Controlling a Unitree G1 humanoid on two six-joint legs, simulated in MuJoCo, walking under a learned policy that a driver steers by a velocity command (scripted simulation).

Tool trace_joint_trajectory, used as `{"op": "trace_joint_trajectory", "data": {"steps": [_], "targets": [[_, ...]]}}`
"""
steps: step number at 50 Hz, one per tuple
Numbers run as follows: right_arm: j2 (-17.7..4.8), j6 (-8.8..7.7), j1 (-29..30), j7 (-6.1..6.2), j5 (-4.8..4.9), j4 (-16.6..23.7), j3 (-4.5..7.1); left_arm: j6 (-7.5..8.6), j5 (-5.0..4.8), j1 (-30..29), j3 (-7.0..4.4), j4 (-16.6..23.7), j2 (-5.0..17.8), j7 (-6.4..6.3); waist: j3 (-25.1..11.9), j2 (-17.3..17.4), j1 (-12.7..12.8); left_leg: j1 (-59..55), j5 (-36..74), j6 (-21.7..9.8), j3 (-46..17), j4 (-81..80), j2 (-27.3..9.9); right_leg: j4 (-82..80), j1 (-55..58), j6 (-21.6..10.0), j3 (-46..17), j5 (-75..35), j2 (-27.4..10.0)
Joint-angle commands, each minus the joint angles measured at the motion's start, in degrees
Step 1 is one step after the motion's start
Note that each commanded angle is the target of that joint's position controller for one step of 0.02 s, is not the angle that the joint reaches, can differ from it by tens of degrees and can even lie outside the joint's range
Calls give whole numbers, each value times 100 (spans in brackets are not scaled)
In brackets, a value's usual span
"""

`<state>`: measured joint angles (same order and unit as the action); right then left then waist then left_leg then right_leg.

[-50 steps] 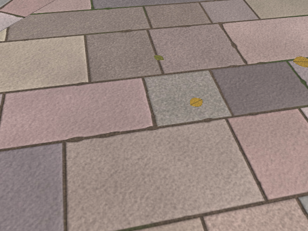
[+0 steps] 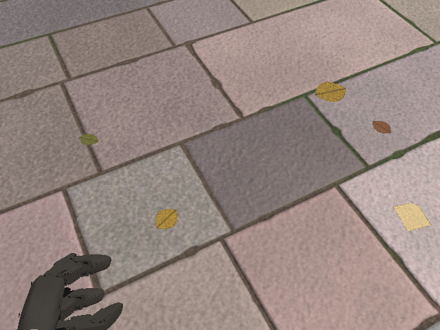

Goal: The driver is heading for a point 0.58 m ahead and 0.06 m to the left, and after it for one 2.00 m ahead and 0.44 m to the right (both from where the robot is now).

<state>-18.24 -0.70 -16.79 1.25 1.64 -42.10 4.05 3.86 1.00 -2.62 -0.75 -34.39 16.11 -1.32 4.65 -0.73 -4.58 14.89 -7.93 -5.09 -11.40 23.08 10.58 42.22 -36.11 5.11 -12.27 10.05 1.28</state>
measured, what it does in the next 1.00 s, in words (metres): walks ahead: right foot, then left foot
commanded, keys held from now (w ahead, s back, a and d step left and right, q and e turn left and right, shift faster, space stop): q+shift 0.28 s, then shift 0.30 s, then e+shift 0.04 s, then w+e+shift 0.38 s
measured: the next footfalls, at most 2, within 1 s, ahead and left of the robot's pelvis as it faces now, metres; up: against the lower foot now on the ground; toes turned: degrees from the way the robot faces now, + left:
right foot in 0.12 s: +0.24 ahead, -0.12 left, +0.00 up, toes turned +19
left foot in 0.54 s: +0.09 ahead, +0.10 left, +0.00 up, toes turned +24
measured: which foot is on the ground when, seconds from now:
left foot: down 0.00-0.12, up 0.14-0.52, down 0.54-1.00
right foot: up 0.00-0.10, down 0.12-0.56, up 0.58-1.00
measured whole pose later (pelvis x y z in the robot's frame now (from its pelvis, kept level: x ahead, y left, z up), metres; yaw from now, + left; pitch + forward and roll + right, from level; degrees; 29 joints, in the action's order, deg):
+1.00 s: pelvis +0.20 +0.00 +0.00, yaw +11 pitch +2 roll +1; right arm -16.4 -4.6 -23.4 0.8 -2.6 -46.6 4.0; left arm -2.4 2.2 13.2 -5.4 -42.4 17.6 5.7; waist -3.3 -0.5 -1.6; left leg -4.4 -18.1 2.0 13.4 12.5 -2.8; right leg 58.9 -43.0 0.3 0.4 4.3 -5.2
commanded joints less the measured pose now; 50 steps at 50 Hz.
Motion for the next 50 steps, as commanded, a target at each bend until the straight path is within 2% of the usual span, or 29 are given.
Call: {"op": "trace_joint_trajectory", "data": {"steps": [1, 4, 5, 6, 7, 8, 9, 10, 11, 13, 16, 19, 23, 26, 27, 28, 29, 30, 31, 32, 33, 35, 36, 39, 42, 43, 44, 46, 50], "targets": [[-977, 137, 366, 150, 63, 578, 307, -81, -90, 377, -207, 265, 558, -24, -1126, 568, 438, 405, 1753, -355, -1345, -73, -993, -742, 1610, 123, 391, -588, 533], [-769, 223, 561, 206, 15, 788, 300, -4, -114, 414, -336, 238, 758, 4, -963, 863, 509, -33, 830, -197, -1941, 424, -1027, -1542, 1728, 22, 64, -603, 331], [-649, 237, 706, 196, 30, 877, 268, 51, -111, 658, -372, 149, 766, 12, -991, 817, 645, 48, 387, -56, -1871, 860, -860, -2155, 2197, -124, 126, -1153, 122], [-255, 255, 313, 154, 2, 856, 157, 56, -49, 817, -388, 120, 841, -11, -1407, 132, 475, 473, -1518, 175, -1358, 1945, -494, -2289, 3202, -576, -410, -1667, -797], [-31, 275, -79, 163, -73, 846, 77, -38, 58, 744, -365, 296, 932, -69, -1470, -734, 216, 1607, -3315, 408, -477, 3136, 158, -2039, 4070, -1161, -1597, -2986, -1809], [-536, 238, -723, 64, -37, 993, 168, -105, 175, 907, -416, 181, 985, -50, -1956, -1810, -148, 1950, -3288, 617, -121, 4066, -314, -2306, 3991, -1997, -2976, -2291, -2794], [-1051, 256, -631, 42, -18, 783, 309, -132, 88, 557, -384, 362, 658, -70, -1525, -1219, 14, 2092, -2742, 892, 112, 4604, -687, -2336, 3684, -2066, -2476, -1635, -2431], [-1261, 320, -244, 47, 23, 713, 400, -189, 71, 468, -337, 377, 429, -96, -1178, -664, 206, 2198, -2185, 1022, 216, 4850, -852, -2296, 3285, -1784, -1509, -884, -1909], [-1175, 399, -123, 80, 23, 698, 405, -259, 51, 371, -336, 415, 466, -124, -1070, -372, 194, 2092, -1872, 1076, 340, 5049, -929, -2336, 2935, -1568, -1000, -524, -1555], [-836, 427, 59, 50, -5, 873, 303, -307, 55, 390, -366, 331, 604, -165, -756, -421, 257, 2076, -1497, 1128, 713, 5064, -1092, -2510, 2393, -1621, -255, -957, -1334], [-481, 361, 412, 32, -35, 1079, 169, -339, 88, 799, -413, 132, 650, -179, -969, -574, 492, 2073, -1435, 1141, 875, 4446, -1233, -2566, 2750, -1880, 78, -1419, -1388], [-382, 319, 525, 5, -109, 1102, 92, -360, 15, 823, -480, 33, 816, -104, -1219, -561, 508, 1571, -1519, 1054, 895, 3599, -1302, -2481, 2852, -2011, 265, -1704, -1552], [-424, 325, 573, -62, -106, 1041, 50, -389, -108, 878, -532, -110, 993, 21, -1207, -847, 543, 737, -1475, 850, 1119, 2331, -1165, -2404, 2699, -1971, 447, -1610, -1635], [-384, 328, 223, -134, -122, 840, 57, -416, -261, 994, -501, -287, 981, 28, -1157, -848, 317, -225, -574, 494, 1341, 460, -947, -1947, 2503, -1672, 584, -1520, -1559], [-506, 331, 167, -136, -138, 815, 78, -403, -304, 1353, -461, -456, 848, 33, -1120, -656, 330, -842, -74, 289, 1142, -145, -1018, -1706, 2067, -1287, 769, -1027, -1378], [-864, 352, 110, -91, -172, 875, 136, -368, -114, 1563, -339, -441, 464, 86, -1271, 509, 494, -1624, 835, -72, -262, -380, -2122, -624, 1223, -691, 1338, 505, -851], [-1223, 356, 457, -88, -295, 957, 192, -317, 30, 1303, -313, -165, 367, 73, -1026, 1718, 524, -1111, 1470, -1062, -1315, -401, -3258, -42, 278, -286, 1630, 2367, -247], [-709, 249, 517, -87, -447, 989, 70, -333, -6, 961, -403, -209, 719, 25, -1057, 1111, 181, -605, 968, -1248, -1076, -570, -3134, 785, 600, -185, 1086, 2389, -501], [-369, 142, 756, -100, -493, 867, -50, -385, -124, 1145, -437, -360, 722, 35, -934, 945, 384, -369, 680, -1004, -537, -608, -2799, 1020, 787, -182, 953, 2097, -505], [-622, 78, 611, -97, -349, 740, 71, -437, -160, 1465, -467, -564, 751, 39, -949, 997, 339, -704, -963, -771, -337, -847, -2526, 1387, 451, -158, 1203, 1689, -397], [-744, 16, 373, -71, -188, 604, 125, -467, -181, 1437, -539, -574, 933, 42, -714, 1241, 159, -990, -2238, -685, -583, -1136, -2604, 1736, -174, -169, 1092, 1327, -405], [-662, -124, 214, -5, -186, 465, 90, -410, -347, 1212, -585, -461, 940, 53, -198, 1145, 144, -1186, -3264, -530, -803, -1563, -2713, 1988, -1023, -286, 694, 730, -372], [-568, -211, 159, 24, -205, 427, 79, -340, -373, 1192, -584, -451, 867, 59, -130, 1010, 156, -1490, -3107, -466, -733, -1629, -2786, 1963, -1372, -336, 567, 451, -381], [-432, -431, 17, 74, -214, 319, 96, -190, -298, 1296, -583, -494, 666, 86, -281, 827, 171, -2046, -2341, -295, -153, -1686, -2859, 1999, -1740, -351, 492, -96, -494], [-452, -522, 5, 64, -233, 242, 135, -196, -279, 1330, -571, -412, 552, 147, -180, 765, 223, -1866, -1966, -280, 415, -1795, -2908, 2093, -1820, -229, 591, -400, -656], [-533, -434, -283, -23, -426, 93, 114, -411, 356, 1186, -558, -481, 517, 425, -64, 189, 200, -1375, -2078, -229, 778, -1939, -2795, 2208, -1490, -217, 988, -241, -471], [-559, -417, -263, -64, -464, 84, 143, -507, 292, 1147, -545, -401, 421, 576, 90, 510, 234, -1217, -2046, -182, 1014, -1951, -2759, 2184, -1530, -239, 1041, -353, -533], [-546, -449, -287, -66, -441, 36, 148, -557, 132, 1008, -532, -323, 453, 715, 210, 729, 255, -1163, -2057, -130, 1287, -2000, -2840, 2075, -1611, -328, 1038, -596, -675], [-619, -501, -394, -6, -425, -138, 193, -537, 128, 543, -461, -127, 480, 797, 441, 628, 240, -1597, -1922, -63, 1841, -2147, -3009, 1313, -1591, -675, 1317, -553, -883]]}}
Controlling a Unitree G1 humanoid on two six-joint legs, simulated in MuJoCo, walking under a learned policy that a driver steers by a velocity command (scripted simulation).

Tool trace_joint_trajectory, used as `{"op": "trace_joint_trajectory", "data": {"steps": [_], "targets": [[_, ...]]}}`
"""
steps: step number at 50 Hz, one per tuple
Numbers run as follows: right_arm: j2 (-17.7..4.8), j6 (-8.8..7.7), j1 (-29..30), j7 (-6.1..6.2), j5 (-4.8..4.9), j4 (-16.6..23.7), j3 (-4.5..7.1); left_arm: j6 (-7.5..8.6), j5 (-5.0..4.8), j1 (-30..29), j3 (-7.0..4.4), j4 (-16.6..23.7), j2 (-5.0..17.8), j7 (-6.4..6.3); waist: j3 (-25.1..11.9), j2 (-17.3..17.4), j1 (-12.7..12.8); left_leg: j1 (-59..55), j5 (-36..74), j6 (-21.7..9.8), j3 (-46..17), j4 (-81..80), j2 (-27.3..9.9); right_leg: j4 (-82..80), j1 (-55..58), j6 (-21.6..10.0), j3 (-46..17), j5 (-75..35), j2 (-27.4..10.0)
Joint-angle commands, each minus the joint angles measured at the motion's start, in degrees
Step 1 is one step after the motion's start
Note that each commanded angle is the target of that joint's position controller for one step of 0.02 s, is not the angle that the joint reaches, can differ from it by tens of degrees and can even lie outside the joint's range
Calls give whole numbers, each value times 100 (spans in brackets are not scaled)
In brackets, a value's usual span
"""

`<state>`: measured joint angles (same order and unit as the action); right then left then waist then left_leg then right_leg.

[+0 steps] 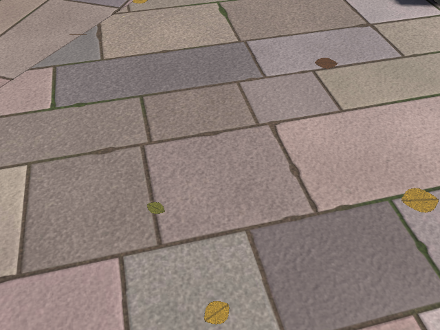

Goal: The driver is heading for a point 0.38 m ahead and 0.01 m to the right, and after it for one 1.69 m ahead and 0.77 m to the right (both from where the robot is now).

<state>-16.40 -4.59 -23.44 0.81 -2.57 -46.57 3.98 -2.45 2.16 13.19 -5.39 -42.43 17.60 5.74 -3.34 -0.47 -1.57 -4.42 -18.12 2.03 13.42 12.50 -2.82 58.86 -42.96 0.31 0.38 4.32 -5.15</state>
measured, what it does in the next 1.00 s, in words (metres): walks ahead, turning right: right foot, then left foot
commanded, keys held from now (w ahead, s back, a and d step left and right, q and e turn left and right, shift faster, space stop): w+e+shift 0.12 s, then w+shift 0.04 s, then w+q+shift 0.14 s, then q+shift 0.12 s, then e+shift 0.58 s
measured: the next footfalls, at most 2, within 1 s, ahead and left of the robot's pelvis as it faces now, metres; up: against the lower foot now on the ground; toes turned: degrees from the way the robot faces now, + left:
right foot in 0.16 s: +0.26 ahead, -0.17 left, +0.00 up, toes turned -18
left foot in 0.60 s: +0.67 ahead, -0.14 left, +0.00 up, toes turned -10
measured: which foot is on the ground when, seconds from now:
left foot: down 0.00-0.18, up 0.20-0.58, down 0.60-1.00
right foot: up 0.00-0.14, down 0.16-0.62, up 0.64-1.00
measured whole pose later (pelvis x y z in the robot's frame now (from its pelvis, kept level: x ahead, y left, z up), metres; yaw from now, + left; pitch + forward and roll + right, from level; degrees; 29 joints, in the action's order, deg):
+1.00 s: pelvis +0.54 -0.21 +0.00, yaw -27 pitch +0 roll +3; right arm -16.3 0.0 -3.2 1.8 -0.9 -41.8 3.9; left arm -4.7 -1.6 8.5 -4.2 -39.2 16.7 -0.3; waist 6.1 0.2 0.0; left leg 15.4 -8.9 -3.1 17.7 24.5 -3.2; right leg 48.8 -29.7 2.6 2.6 16.6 -7.4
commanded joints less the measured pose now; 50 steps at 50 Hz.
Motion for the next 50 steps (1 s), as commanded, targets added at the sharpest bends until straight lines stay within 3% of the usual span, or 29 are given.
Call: {"op": "trace_joint_trajectory", "data": {"steps": [1, 4, 6, 7, 8, 9, 10, 11, 12, 13, 14, 16, 20, 21, 22, 24, 26, 27, 29, 30, 31, 32, 33, 34, 35, 38, 41, 45, 50], "targets": [[-816, -111, 202, 44, -11, 247, 209, 99, 10, -1200, 33, 741, 309, 106, 1312, 603, -106, 190, -768, -762, -471, -1106, -1688, -567, -852, -317, 183, 133, -266], [-847, -48, -32, 29, -50, 30, 220, 101, -23, -1595, 132, 914, 223, 90, 1448, 580, -206, -316, 392, -720, 73, -856, -1667, -1164, -570, -749, 644, 727, -178], [-1057, 33, 11, 19, -7, -35, 233, 111, -73, -1175, 120, 841, 288, -41, 971, 640, 111, -362, 4067, -637, 515, 264, -1545, -1428, 706, -1106, 1201, 1456, 435], [-1223, 95, -22, 5, 8, -81, 246, 159, -108, -366, 50, 632, 408, -131, 467, 664, 529, -155, 5924, -697, 563, 1475, -1589, -1388, 1841, -1247, 1332, 1815, 915], [-1345, 136, 169, -24, 91, -11, 237, 247, -90, 964, -83, 234, 601, -213, -205, 484, 1224, 694, 6287, -657, 603, 3158, -1503, -1899, 3697, -1388, 1141, 1440, 1214], [-823, 82, -92, -75, 100, 115, 64, 270, 24, 1706, -285, -132, 1194, -306, -807, -534, 1322, 2676, 3665, -471, 503, 5107, -1072, -2539, 5771, -1480, -408, 2638, 520], [-235, -27, -46, -188, 125, 534, -86, 279, -71, 1551, -395, -64, 1899, -373, -1346, -1994, 830, 4545, -1110, -218, -432, 7036, 45, -4136, 6597, -1857, -4053, 4829, -1114], [-646, -70, 917, -155, 140, 723, -41, 301, -25, 1400, -338, 133, 1670, -404, -1192, -682, 1124, 4989, -596, -342, -1452, 7513, -58, -4643, 6304, -1498, -4300, 4250, -1296], [-646, -97, 1150, -128, 285, 684, -33, 343, 68, 1381, -277, -84, 1464, -473, -403, -176, 1045, 5205, -76, -461, -1461, 7582, -201, -4496, 5665, -1338, -3406, 2984, -1373], [-520, -94, 874, -129, 288, 490, -81, 441, 114, 1162, -183, -141, 1130, -515, 51, 224, 697, 4825, 313, -541, -1621, 7065, -470, -4339, 4750, -1124, -2602, 2168, -1202], [-435, -20, 637, -183, 200, 342, -89, 525, 74, 747, -77, -152, 846, -518, 243, 211, 377, 4443, 550, -575, -1797, 6674, -585, -4425, 4088, -887, -1957, 1994, -916], [-350, 217, 107, -265, 201, -12, -67, 715, -18, 464, 94, -163, 401, -494, 611, -95, 52, 3813, 850, -495, -2015, 6288, -598, -4719, 3255, -447, -1145, 713, -754], [-100, 364, 355, -322, 231, -92, -72, 943, -88, 339, 172, -265, 283, -471, 1008, -430, -174, 3685, 1367, -365, -1342, 5142, -102, -4728, 3096, 24, 777, -4051, -275], [-268, 157, 593, -223, 700, 31, 38, 962, -158, -145, 127, -25, 239, -654, 759, -899, -58, 3892, 1822, -361, -1590, 4817, -45, -4756, 3484, 34, 898, -3869, -119], [-285, 23, 868, -201, 666, 74, 8, 954, -152, -183, 166, -20, 258, -745, 729, -636, -29, 3776, 2170, -399, -1389, 4121, 114, -4764, 3523, 45, 1018, -3721, 22], [-4, -151, 1574, -290, 358, 329, -75, 852, -238, 411, 186, -219, 391, -943, 804, -199, 203, 3557, 2680, -320, -701, 2574, 499, -4545, 3730, -6, 1025, -4353, 35], [192, -227, 1695, -432, 222, 465, -133, 705, -329, 1088, 152, -533, 606, -1074, 581, -253, 267, 3057, 3107, -227, -398, 1867, 756, -4147, 4150, -155, 774, -5141, -188], [56, -225, 1442, -483, 233, 456, -86, 644, -339, 1066, 104, -573, 733, -1101, 465, -439, 96, 2717, 3129, -257, -546, 1730, 834, -3907, 4276, -159, 595, -5319, -277], [-535, -146, 388, -391, 269, 201, 117, 558, -243, 474, 12, -424, 914, -1085, 51, -700, -527, 1894, 3006, -382, -993, 1585, 837, -3035, 4525, -115, 216, -5344, -300], [-771, -116, -371, -253, 224, 41, 199, 515, -247, -92, 2, -296, 900, -1000, -92, -644, -1097, 1209, 3640, -593, -1230, 972, 546, -1906, 4339, -3, 234, -4849, -75], [-1118, -55, -699, -103, 10, -2, 193, 481, -205, -36, 139, -124, 357, -880, -780, 643, -1030, -319, 6311, -1070, -2030, 1674, -646, 679, 3313, 182, 223, -383, 667], [-993, -116, -264, -25, -276, 308, 52, 447, -391, 1304, 308, -176, -351, -738, -1966, 1719, -227, -1846, 8311, -2203, -3806, 2487, -2122, 2666, 1855, 297, -1209, 3920, 1463], [-818, -101, 168, -12, -157, 613, 66, 435, -591, 1142, 124, -211, 462, -646, -2265, 991, -387, -1162, 6840, -2454, -3900, 1708, -2201, 2900, 1723, 156, -1605, 3500, 1241], [-639, -47, 807, 23, 30, 805, 38, 330, -637, 570, -3, 32, 808, -651, -1258, 475, -191, -224, 4736, -2236, -3368, 1218, -2007, 2612, 1366, 127, -1167, 3094, 845], [-361, 36, 1250, 53, 218, 788, -36, 201, -561, 385, -32, 19, 745, -706, -401, -104, 49, 796, 3124, -1939, -2930, 711, -1708, 2271, 1221, 205, -749, 2720, 539], [-398, 134, 1824, 65, 94, 791, -22, -176, -486, 734, -21, 15, 374, -768, 386, 505, 429, 2677, 1403, -1639, -1898, -23, -1215, 1411, 1937, 415, -336, 2350, 123], [-703, 105, 1776, 117, 71, 759, 120, -152, -401, 246, 56, 346, 250, -798, 75, 443, 253, 2162, 2264, -1841, -1435, -13, -1469, 496, 1524, 481, -259, 2057, -250], [-838, 291, 2098, 210, 99, 873, 187, -125, -377, -93, 14, 552, 405, -692, -354, 441, 206, 1763, 1727, -1735, -848, 30, -1573, -295, 1688, 368, -8, 1163, -340], [-854, 462, 2178, 49, 240, 838, 244, -216, -372, -395, -86, 721, 506, -555, -201, 624, 167, 1211, 1557, -1405, -419, 427, -1736, -1296, 1867, 86, 483, 1267, -118]]}}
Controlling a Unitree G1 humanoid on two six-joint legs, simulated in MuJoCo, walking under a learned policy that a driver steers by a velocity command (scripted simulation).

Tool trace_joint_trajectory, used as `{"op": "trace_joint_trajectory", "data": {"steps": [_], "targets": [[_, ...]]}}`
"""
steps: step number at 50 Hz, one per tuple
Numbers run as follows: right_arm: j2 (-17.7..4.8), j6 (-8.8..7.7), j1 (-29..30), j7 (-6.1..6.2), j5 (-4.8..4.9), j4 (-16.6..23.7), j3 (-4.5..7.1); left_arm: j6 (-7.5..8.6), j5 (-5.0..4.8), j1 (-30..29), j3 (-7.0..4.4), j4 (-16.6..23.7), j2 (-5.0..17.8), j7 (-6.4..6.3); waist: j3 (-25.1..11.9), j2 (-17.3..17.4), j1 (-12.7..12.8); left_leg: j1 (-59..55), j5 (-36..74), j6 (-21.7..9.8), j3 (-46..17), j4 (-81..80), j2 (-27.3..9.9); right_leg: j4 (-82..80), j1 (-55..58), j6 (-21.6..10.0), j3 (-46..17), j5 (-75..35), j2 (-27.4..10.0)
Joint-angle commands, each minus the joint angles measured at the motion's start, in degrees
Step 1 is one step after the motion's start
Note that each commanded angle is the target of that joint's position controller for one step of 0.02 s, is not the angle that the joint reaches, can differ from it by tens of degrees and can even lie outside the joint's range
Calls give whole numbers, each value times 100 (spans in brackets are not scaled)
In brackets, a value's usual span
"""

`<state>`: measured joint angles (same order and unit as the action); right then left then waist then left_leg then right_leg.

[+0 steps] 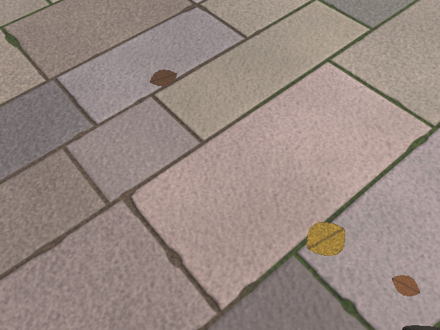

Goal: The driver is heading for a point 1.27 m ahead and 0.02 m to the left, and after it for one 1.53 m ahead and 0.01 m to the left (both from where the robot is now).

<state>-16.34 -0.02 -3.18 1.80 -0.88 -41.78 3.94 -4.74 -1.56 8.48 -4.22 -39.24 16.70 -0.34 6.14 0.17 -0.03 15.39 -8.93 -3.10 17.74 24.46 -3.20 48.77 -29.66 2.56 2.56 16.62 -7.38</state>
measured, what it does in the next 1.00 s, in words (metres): walks ahead: right foot, then left foot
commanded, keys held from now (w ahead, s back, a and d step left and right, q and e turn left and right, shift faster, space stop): e+shift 0.02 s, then w+e+shift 0.06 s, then w+shift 0.22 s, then w+q+shift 0.58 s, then w+shift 0.12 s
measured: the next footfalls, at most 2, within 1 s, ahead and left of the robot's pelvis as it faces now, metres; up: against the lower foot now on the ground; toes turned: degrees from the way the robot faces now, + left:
right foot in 0.10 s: +0.07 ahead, -0.13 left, +0.00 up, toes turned -10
left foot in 0.60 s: +0.53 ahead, -0.02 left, +0.00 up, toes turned -1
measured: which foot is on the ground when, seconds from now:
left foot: down 0.00-0.08, up 0.10-0.58, down 0.60-1.00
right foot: up 0.00-0.08, down 0.10-0.62, up 0.64-1.00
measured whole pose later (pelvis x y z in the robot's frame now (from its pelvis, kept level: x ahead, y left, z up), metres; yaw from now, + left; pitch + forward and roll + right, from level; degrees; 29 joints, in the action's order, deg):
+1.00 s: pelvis +0.73 -0.06 -0.02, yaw +14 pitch +3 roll +0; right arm -18.2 -4.7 -26.8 -0.4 0.4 -50.4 4.5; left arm 4.9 2.6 -2.5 2.0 -34.2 15.0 1.7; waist 1.7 0.1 -7.3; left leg -10.1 -23.9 -8.6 -15.6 14.5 7.3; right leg 29.4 -36.8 -0.3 -1.8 -2.8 -2.7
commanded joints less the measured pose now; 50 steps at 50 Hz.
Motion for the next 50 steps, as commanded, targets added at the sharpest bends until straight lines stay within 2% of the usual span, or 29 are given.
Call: {"op": "trace_joint_trajectory", "data": {"steps": [1, 3, 4, 5, 6, 7, 8, 10, 11, 12, 14, 16, 21, 24, 25, 27, 29, 30, 31, 32, 33, 35, 36, 38, 40, 42, 47, 49, 50], "targets": [[-876, 29, 166, -83, 117, 342, 265, 2, -10, 81, -226, 438, 591, 81, -1135, 604, 51, -898, 642, -780, -823, -605, -1764, -571, 614, -232, 331, 112, 150], [-915, 57, 89, -143, 309, 242, 319, 10, -65, 593, -326, 268, 660, 89, -1332, 563, 304, -619, -1559, -439, -742, -357, -1728, -1223, 1471, -592, 555, 159, 374], [-688, 65, 186, -145, 328, 230, 275, 46, -97, 1386, -455, -90, 867, 59, -1278, 285, 569, 90, -2728, -207, -599, 343, -1435, -1497, 2275, -903, 382, 548, 523], [-253, 64, 547, -179, 261, 329, 154, 137, -82, 2266, -612, -401, 1362, -9, -788, -1111, 871, 1568, -3280, 158, -72, 2622, -697, -2586, 2858, -1561, -1398, 1880, -313], [-125, -83, 935, -181, 247, 718, 106, 457, 34, 2135, -575, -162, 1788, 58, -334, -1657, 707, 3966, -3207, 361, -1262, 4100, 317, -3812, 3201, -2554, -4902, 4094, -1235], [-549, -303, 1274, -265, 400, 795, 182, 720, 117, 1681, -446, -37, 1376, 112, -210, -913, 727, 4462, -2445, 161, -2115, 4436, 89, -4348, 3181, -2491, -4916, 4157, -1543], [-726, -461, 1099, -334, 432, 736, 241, 863, 89, 1298, -333, -4, 1154, 79, -168, -998, 415, 4451, -1636, 37, -2173, 4223, -55, -4294, 3126, -2219, -4365, 3436, -1450], [-741, -613, 610, -324, 128, 353, 286, 890, 10, 1019, -183, 8, 732, 12, -423, -643, 145, 3784, -438, 133, -2111, 3588, -292, -3906, 2973, -1727, -3057, 1984, -950], [-679, -619, 606, -342, 115, 259, 284, 904, 59, 1102, -133, 9, 627, -25, -504, -661, 157, 3473, -31, 205, -2047, 3335, -275, -3941, 2911, -1609, -2687, 1651, -753], [-271, -301, 149, -514, -533, 16, 74, 845, 332, 1318, -151, -155, 782, 30, -560, -655, 208, 2900, 296, 365, -1617, 3342, -193, -4257, 2688, -1307, -2032, 963, -251], [-273, -56, 193, -597, -351, 23, 73, 880, 270, 1637, -159, -314, 726, 115, -372, -577, 258, 2893, 511, 517, -1477, 3165, -181, -4337, 2740, -1324, -1691, 408, -120], [-378, 5, 376, -611, -201, 44, 84, 900, 235, 1901, -133, -423, 644, 157, -255, -557, 366, 3217, 643, 551, -1441, 2928, -202, -4430, 3102, -1320, -1533, 260, -185], [-393, -71, 1000, -673, -71, 236, 29, 1015, 363, 2191, -96, -626, 625, 66, 300, -602, 638, 3578, 822, 316, -1603, 2208, 48, -4806, 3519, -1176, -704, -89, -470], [-333, -127, 1020, -739, -93, 366, -43, 1070, 370, 2040, -41, -779, 568, -15, 478, -496, 500, 3325, 814, -70, -1313, 1674, 99, -4943, 3760, -1044, -78, -1166, -586], [-275, -132, 953, -732, -100, 419, -89, 1081, 384, 1938, -26, -835, 582, -35, 456, -562, 409, 2994, 713, -245, -1160, 1471, 109, -4840, 3772, -999, 119, -2036, -635], [-294, -111, 465, -632, -71, 353, -105, 1088, 438, 1833, -8, -922, 713, -82, -95, -694, 136, 1867, 249, -630, -632, 1404, 629, -3892, 4001, -812, 597, -5990, -616], [-641, -148, -1298, -530, -3, -96, 30, 938, 567, 1740, -86, -931, 1040, -156, -1130, -994, -682, 309, -655, -915, -537, 1631, 1180, -1402, 4128, -750, 742, -8356, -671], [-947, -200, -2512, -477, -68, -413, 167, 924, 494, 1463, -114, -830, 1182, -175, -1621, -707, -1324, -1328, -756, -1095, -1069, 1178, 1094, 467, 3056, -673, 780, -7594, -514], [-1650, -148, -2977, -378, -135, -521, 410, 1029, 338, 1500, 51, -523, 606, -53, -2023, 543, -1164, -2950, -2916, -1712, -3591, 642, -229, 2760, 790, -444, 640, -4058, 264], [-1787, -118, -2502, -407, -1, -485, 449, 1201, 336, 1216, 120, -261, 379, 97, -2133, 1506, -704, -3537, -3548, -2359, -6973, -821, -1100, 4062, -1123, -323, -371, 531, 1423], [-1625, -141, -2221, -404, 49, -475, 449, 1284, 352, 509, 140, -48, 577, 86, -1491, 785, -776, -3315, -2845, -2151, -6818, -1040, -1019, 4280, -1810, -462, -998, 125, 1012], [-1080, -199, -2081, -292, 20, -555, 334, 1384, 398, 308, 233, 30, 515, 83, -809, -369, -367, -1845, -1418, -1718, -5400, -1104, -688, 3229, -1314, -504, -940, -299, 428], [-825, -223, -1846, -255, 24, -592, 233, 1292, 508, 257, 263, 74, 435, 80, -480, -464, -82, -1118, -927, -1538, -4771, -1153, -342, 2909, -1014, -404, -897, -228, 296], [-719, -331, -1743, -231, 77, -517, 158, 1045, 618, 392, 322, 134, 347, 119, -312, -170, 184, -418, -646, -1640, -4327, -1257, -55, 2407, -861, -174, -793, 54, 143], [-857, -433, -1803, -238, 128, -454, 174, 917, 623, -203, 396, 423, 290, 162, 28, -164, 130, 335, -520, -1622, -3987, -1584, 157, 1462, -803, 2, -452, -49, 66], [-906, -467, -1905, -221, 103, -412, 200, 927, 518, -1025, 483, 763, 210, 245, 304, -15, -100, 809, 114, -1453, -3817, -1804, 369, 124, -442, 127, -185, -976, 193], [-1072, -525, -2349, -230, 205, -564, 279, 991, 392, -1357, 493, 868, 239, 245, -273, 233, -506, -529, 2772, -927, -3672, -1507, 144, -1767, 638, -194, -49, -2672, 604], [-1250, -556, -2393, -169, 148, -646, 296, 1010, 427, -785, 354, 683, 538, 150, -818, 304, -244, -1475, 4646, -707, -3628, -587, 9, -1949, 1236, -381, -18, -2056, 928], [-1443, -550, -2289, -167, 30, -655, 325, 1024, 369, -6, 220, 469, 821, 70, -1292, 401, 188, -1674, 5254, -592, -3595, 424, -68, -1858, 1935, -492, -61, -1445, 1029]]}}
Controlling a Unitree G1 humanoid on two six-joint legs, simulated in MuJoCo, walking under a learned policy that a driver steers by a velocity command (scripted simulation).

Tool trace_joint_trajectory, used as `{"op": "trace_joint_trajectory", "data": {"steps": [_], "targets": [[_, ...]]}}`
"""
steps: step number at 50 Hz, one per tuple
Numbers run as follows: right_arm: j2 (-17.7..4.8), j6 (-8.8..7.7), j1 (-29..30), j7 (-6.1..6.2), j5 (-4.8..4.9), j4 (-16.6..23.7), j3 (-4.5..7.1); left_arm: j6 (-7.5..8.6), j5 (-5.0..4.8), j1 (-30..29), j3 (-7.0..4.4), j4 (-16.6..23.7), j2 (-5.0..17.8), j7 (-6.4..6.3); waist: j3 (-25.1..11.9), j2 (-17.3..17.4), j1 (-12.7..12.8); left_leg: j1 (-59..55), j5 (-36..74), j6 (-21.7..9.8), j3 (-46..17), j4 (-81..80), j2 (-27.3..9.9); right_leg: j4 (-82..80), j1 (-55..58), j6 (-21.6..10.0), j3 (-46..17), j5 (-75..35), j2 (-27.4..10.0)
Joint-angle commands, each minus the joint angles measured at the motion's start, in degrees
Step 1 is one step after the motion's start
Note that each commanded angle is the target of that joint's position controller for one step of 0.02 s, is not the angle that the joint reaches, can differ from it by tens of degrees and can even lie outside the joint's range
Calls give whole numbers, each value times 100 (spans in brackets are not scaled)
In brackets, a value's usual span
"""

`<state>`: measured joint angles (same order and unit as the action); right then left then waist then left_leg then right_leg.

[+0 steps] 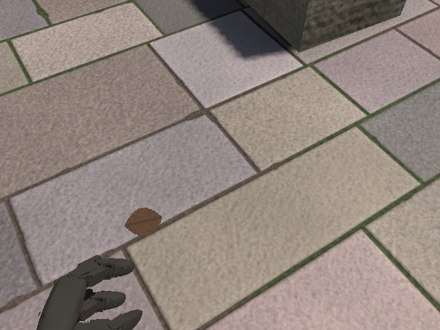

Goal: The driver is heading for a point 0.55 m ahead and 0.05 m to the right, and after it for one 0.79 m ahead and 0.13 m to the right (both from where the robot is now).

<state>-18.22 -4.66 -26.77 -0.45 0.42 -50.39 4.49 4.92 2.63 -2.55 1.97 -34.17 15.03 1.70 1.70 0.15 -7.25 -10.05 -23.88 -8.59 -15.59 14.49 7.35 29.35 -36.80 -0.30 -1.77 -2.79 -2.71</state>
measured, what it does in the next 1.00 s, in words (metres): walks ahead: right foot, then left foot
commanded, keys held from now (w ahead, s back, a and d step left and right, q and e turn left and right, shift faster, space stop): w+shift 0.32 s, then w+e+shift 0.28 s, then shift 0.40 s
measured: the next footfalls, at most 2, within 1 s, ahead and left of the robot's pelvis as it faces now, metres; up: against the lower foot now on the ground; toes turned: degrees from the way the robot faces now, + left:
right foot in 0.04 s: +0.25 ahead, -0.14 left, +0.00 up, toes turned +3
left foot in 0.46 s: +0.66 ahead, +0.11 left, +0.00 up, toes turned +5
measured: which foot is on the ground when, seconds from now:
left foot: down 0.00-0.02, up 0.04-0.44, down 0.46-0.84, up 0.86-1.00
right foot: up 0.00-0.02, down 0.04-0.48, up 0.50-0.84, down 0.86-1.00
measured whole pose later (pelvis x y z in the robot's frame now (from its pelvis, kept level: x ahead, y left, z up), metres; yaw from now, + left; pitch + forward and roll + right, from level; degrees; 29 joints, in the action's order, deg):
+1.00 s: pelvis +0.90 -0.03 +0.00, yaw -10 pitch +1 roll +0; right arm -15.9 -3.4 -12.3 1.3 1.0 -48.1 0.6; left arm 3.9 0.5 6.0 -1.0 -44.5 14.9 2.6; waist 4.5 0.0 -0.3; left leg 21.8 -30.3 2.5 -4.0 73.1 -0.7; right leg 30.7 -25.6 -6.0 1.0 5.5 6.2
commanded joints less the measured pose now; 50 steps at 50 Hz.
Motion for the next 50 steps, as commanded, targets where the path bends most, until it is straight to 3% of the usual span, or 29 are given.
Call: {"op": "trace_joint_trajectory", "data": {"steps": [1, 2, 3, 4, 6, 9, 13, 17, 20, 22, 23, 24, 25, 26, 27, 28, 30, 34, 36, 37, 39, 42, 43, 44, 45, 46, 47, 48, 50], "targets": [[-1298, -79, 417, 50, -185, 242, 275, 43, -99, 2251, -520, -347, 1190, -244, -1298, 384, 1647, 1303, 6462, 48, -88, 2814, -985, 59, 3762, -286, 369, 782, 347], [-777, -116, 560, 61, -254, 355, 145, 35, 10, 3425, -666, -580, 1544, -379, -1875, -26, 2089, 2318, 4943, 74, 233, 4780, -723, 383, 5035, -403, -564, 2525, -521], [221, -113, -507, -1, 83, 605, -110, 51, 215, 3188, -792, -696, 2084, -311, -2459, -2305, 1084, 4294, -189, 351, 735, 6783, 173, -756, 6216, -1251, -4212, 3758, -2254], [-281, -95, -42, 49, -68, 525, -148, 15, 57, 2749, -772, -631, 1540, -184, -2059, -1471, 1243, 5007, 126, 183, 733, 6942, -227, -1332, 5814, -1302, -4991, 4491, -1987], [-488, -49, 1068, -36, -177, 688, -128, 49, 32, 2152, -637, -755, 807, -108, -722, -52, 1161, 5008, 954, 192, 804, 6381, -690, -1361, 4230, -1149, -3072, 3208, -1468], [-138, 92, 1384, -201, -290, 960, -253, 152, -15, 2548, -489, -1276, 417, -128, -176, -392, 816, 4971, 744, 259, 701, 5861, -887, -1633, 3331, -982, -1915, 2065, -1005], [-129, 141, 2333, -290, -358, 1475, -404, 295, -152, 2640, -520, -1482, 702, -104, 457, -356, 660, 5453, 1299, 444, 1006, 4503, -1030, -2432, 2775, -999, -910, 1193, -852], [41, 40, 3261, -441, -271, 1751, -593, 360, -286, 2946, -526, -1685, 833, -59, 719, -180, 848, 3798, 2908, 347, 2006, 2399, -1023, -3280, 2182, -904, -119, -514, -641], [-276, 19, 3008, -300, -308, 1660, -486, 310, -275, 3150, -591, -1836, 1288, -82, 200, -312, 628, 3142, 2551, 216, 2126, 2001, -585, -2299, 3411, -838, 3, -3713, -746], [-667, 13, 1275, -97, -344, 1148, -282, 184, -196, 3050, -658, -1889, 1594, -174, -883, -550, -251, 1211, 1742, 140, 1935, 1901, -333, 53, 3391, -685, -19, -4546, -729], [-982, 21, 226, 27, -401, 842, -132, 158, -172, 2931, -609, -1832, 1405, -186, -1370, -499, -712, -180, 1310, 120, 1455, 2008, -926, 1701, 2380, -617, 7, -3244, -474], [-1520, -22, -306, 121, -575, 753, 31, 169, -190, 3285, -434, -1611, 465, -162, -2162, 906, -363, -1421, -609, -8, -632, 1722, -2667, 4080, 954, -610, 100, 1219, 179], [-1536, 26, -106, 69, -505, 853, 49, 143, -455, 3660, -435, -1466, 437, -152, -2898, 1465, -25, -1618, -1427, -346, -3208, 460, -3544, 5380, -2, -638, -358, 2847, 566], [-1061, 24, 474, 41, -386, 842, 11, 87, -371, 2911, -528, -1408, 820, -192, -1776, 721, 77, -791, -1505, -246, -2417, 235, -3117, 5361, -524, -677, -355, 2133, 116], [-607, -33, 821, 27, -342, 801, -79, 61, -312, 2504, -503, -1371, 727, -148, -884, 342, 177, 150, -700, -180, -1416, 157, -2904, 4983, -573, -648, -286, 1699, -110], [-451, -77, 965, 18, -359, 722, -97, 3, -270, 2373, -490, -1401, 593, -94, -471, 174, 354, 801, 96, -88, -747, -21, -2685, 4758, -390, -612, -275, 1610, -268], [-228, -162, 927, 35, -271, 533, -158, -215, -152, 2479, -478, -1398, 340, 19, -168, 411, 710, 1599, 744, 48, 252, -309, -2479, 4574, -51, -508, -250, 1640, -450], [-2, -373, 897, -24, -130, 234, -248, -306, -56, 1652, -377, -931, -41, 81, 515, 405, 1013, 2110, 5248, 84, 1908, -337, -2083, 3278, -227, -294, 78, 1282, -282], [-45, -405, 1282, -10, -88, 236, -248, -182, -88, 1342, -283, -853, -88, 188, 539, 437, 1095, 2652, 4948, 266, 2733, -357, -1479, 1268, 860, -278, 528, 22, 46], [-395, -350, 1369, 127, 22, 392, -160, -17, -489, 1215, -324, -869, -35, 150, 193, 390, 912, 2504, 4934, 234, 2629, -234, -1451, 1035, 1254, -156, 614, -379, 301], [-923, -299, 1114, 248, 128, 322, -58, 61, -358, 1189, -378, -734, 242, 215, -188, 395, 1084, 1985, 5674, 218, 2422, 36, -1788, 498, 1861, -208, 534, -799, 553], [-1048, -44, 1161, 279, 83, 307, -12, 6, -208, 2448, -647, -1086, 856, 169, -762, 431, 1797, 1496, 6092, 586, 2425, 2151, -1673, -34, 3244, -544, 396, -1068, 754], [-853, -11, 974, 276, 40, 338, -65, -42, -188, 2700, -727, -1159, 1164, 77, -930, -37, 1846, 1910, 4489, 832, 2455, 3669, -1311, -184, 3895, -658, -92, -2588, 298], [3, -18, -249, 157, -200, 319, -304, -43, 21, 2378, -708, -1073, 1645, -15, -1595, -2002, 912, 3703, -1769, 1155, 2163, 6441, -476, 938, 5638, -1586, -1743, -6623, -1251], [-179, -82, -912, 38, 99, 37, -373, -4, 59, 2545, -611, -924, 1222, 52, -3228, -1247, 1111, 4133, -1788, 1078, 499, 7338, -251, 632, 6363, -2502, -3329, -6009, -2039], [-707, -64, -179, 26, 214, 162, -234, -40, -107, 2066, -623, -738, 1123, 87, -2760, -481, 1217, 4104, -1397, 1038, 508, 7108, -577, 143, 5540, -2367, -2873, -4909, -1791], [-737, -17, 442, 92, 161, 371, -204, -52, -306, 1544, -582, -719, 980, 94, -1783, -14, 1004, 4304, -956, 1042, 825, 6551, -844, -153, 4509, -2077, -2407, -3878, -1505], [-679, 75, 777, 191, 84, 348, -181, -59, -355, 1240, -490, -713, 714, 67, -1144, 384, 851, 4282, -698, 1110, 973, 6184, -1008, -484, 3566, -1873, -2125, -3206, -1303], [-534, 273, 656, 273, 18, 349, -163, -40, -166, 1126, -488, -782, 701, 49, -869, 63, 557, 3555, -293, 1198, 960, 5693, -1165, -806, 2405, -1760, -1725, -3166, -1097]]}}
